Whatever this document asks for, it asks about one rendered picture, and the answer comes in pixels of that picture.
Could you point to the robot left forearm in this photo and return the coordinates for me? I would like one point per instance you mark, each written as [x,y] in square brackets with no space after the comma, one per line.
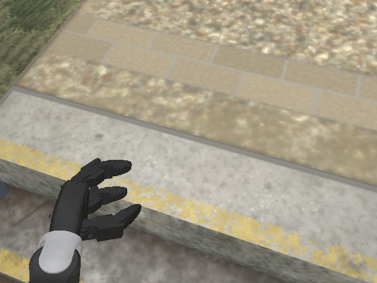
[58,258]

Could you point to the robot left hand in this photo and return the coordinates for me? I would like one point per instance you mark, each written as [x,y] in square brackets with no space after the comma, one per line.
[76,201]

